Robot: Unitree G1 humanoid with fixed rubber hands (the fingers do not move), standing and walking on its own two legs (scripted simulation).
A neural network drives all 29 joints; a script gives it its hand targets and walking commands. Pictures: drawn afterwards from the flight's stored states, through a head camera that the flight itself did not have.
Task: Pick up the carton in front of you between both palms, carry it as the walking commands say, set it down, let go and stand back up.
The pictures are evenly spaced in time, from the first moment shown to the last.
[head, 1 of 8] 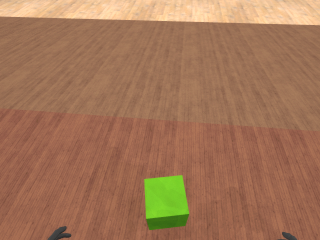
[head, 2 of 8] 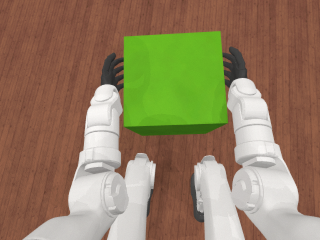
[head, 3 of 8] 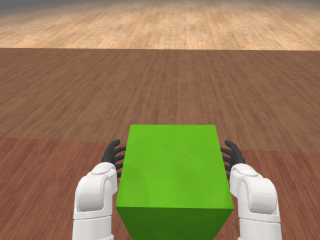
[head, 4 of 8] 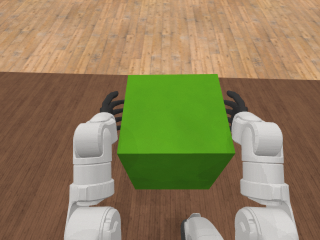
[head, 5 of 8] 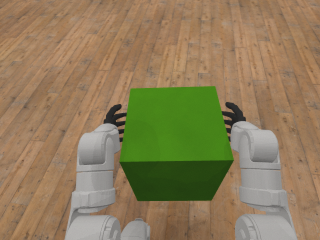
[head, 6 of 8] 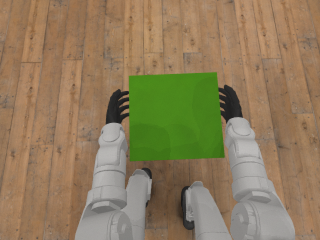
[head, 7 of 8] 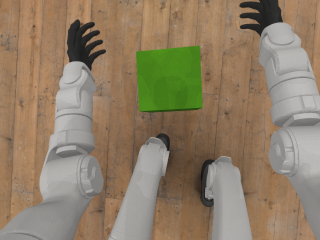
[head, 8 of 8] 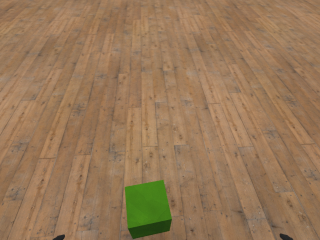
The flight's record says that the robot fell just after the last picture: no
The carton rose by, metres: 0.69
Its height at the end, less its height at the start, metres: -0.40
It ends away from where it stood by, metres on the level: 5.11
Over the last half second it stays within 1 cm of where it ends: yes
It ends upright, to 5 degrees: yes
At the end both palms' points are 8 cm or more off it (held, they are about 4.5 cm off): yes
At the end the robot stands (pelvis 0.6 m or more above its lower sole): yes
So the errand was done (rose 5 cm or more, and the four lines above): yes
